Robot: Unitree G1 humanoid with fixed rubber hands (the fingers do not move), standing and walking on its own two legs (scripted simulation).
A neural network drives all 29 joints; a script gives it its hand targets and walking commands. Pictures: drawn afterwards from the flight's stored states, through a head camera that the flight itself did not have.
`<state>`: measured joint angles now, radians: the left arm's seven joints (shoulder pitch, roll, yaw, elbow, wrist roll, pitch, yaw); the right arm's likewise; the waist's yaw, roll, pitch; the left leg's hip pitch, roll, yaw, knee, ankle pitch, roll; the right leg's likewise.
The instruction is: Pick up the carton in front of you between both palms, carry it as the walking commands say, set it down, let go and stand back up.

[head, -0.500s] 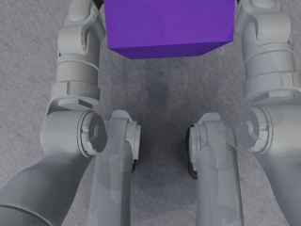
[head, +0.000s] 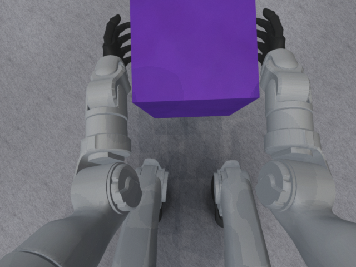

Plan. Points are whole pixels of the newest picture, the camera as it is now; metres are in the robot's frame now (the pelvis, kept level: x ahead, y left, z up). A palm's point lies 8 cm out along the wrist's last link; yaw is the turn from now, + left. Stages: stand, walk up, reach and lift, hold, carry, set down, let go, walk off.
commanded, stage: reach and lift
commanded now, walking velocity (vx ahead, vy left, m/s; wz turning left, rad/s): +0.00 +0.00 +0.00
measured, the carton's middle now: (191, 66) +0.52 +0.00 -0.12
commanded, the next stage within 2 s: none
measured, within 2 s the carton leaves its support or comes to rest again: neither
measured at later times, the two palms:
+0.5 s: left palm (67, 44) +0.45 +0.15 +0.11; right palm (329, 40) +0.46 -0.15 +0.11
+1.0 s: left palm out of the picture +0.40 +0.15 +0.26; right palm out of the picture +0.40 -0.15 +0.25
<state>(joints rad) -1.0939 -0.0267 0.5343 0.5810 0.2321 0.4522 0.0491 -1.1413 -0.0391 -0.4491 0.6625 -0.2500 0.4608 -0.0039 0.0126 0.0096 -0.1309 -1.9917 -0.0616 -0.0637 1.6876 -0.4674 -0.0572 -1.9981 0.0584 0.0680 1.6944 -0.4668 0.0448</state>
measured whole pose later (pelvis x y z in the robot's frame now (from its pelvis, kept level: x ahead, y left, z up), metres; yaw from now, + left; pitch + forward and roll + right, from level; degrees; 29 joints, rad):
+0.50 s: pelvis +0.04 +0.00 +0.14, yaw +0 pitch +31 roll +0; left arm -0.70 -0.12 0.47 0.57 0.24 0.40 0.03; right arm -0.72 0.09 -0.43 0.60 -0.26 0.41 0.00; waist 0.01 0.00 -0.22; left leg -1.36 -0.04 -0.07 1.24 -0.43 -0.04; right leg -1.37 0.04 0.07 1.25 -0.43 0.03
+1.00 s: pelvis +0.09 +0.00 +0.25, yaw -1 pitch +8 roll +0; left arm -0.33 -0.17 0.33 0.41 0.25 0.48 0.00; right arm -0.32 0.16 -0.31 0.41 -0.25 0.49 0.00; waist 0.00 0.00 -0.11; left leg -0.49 -0.02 -0.07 0.62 -0.28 -0.02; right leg -0.49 0.02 0.08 0.63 -0.28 0.02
